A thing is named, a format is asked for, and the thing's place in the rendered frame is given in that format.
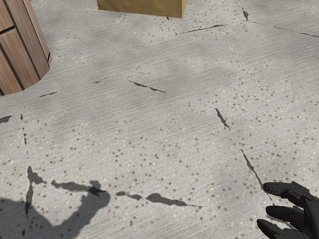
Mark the robot right hand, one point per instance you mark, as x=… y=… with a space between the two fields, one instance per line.
x=306 y=221

